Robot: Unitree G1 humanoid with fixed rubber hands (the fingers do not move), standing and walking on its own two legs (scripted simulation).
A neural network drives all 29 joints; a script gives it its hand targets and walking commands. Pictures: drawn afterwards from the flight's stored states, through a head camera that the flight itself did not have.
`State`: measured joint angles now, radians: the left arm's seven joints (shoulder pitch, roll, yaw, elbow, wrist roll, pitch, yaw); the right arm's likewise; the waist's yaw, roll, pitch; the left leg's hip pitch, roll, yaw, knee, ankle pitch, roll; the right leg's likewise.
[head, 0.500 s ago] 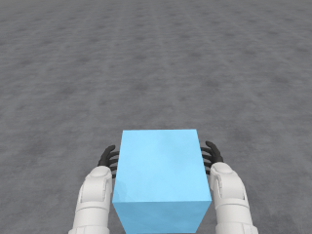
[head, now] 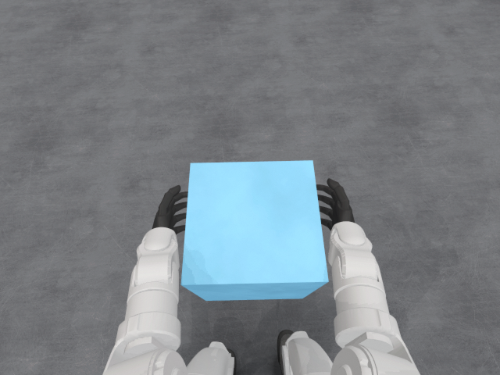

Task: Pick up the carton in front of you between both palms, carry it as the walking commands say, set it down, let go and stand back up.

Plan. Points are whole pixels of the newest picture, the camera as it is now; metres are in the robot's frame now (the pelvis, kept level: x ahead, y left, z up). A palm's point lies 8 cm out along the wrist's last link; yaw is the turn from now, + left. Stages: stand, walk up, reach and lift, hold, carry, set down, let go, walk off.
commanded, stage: set down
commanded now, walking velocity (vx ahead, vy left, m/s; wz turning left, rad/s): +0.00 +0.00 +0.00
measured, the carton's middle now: (253, 238) +0.35 +0.01 -0.12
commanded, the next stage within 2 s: none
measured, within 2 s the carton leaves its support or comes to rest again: neither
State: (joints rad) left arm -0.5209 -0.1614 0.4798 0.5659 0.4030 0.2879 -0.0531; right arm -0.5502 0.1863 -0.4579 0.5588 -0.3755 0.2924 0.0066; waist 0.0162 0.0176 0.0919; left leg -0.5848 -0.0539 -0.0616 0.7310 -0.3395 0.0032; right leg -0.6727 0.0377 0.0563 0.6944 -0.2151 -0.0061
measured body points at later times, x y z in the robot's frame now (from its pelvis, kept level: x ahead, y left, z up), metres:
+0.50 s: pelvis -0.03 +0.00 -0.14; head +0.20 +0.00 +0.25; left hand +0.40 +0.18 -0.22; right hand +0.41 -0.12 -0.22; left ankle +0.01 +0.12 -0.71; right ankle +0.07 -0.11 -0.71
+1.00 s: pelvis -0.06 +0.00 -0.26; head +0.24 +0.01 +0.07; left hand +0.43 +0.20 -0.39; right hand +0.44 -0.10 -0.39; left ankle +0.01 +0.12 -0.71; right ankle +0.07 -0.11 -0.71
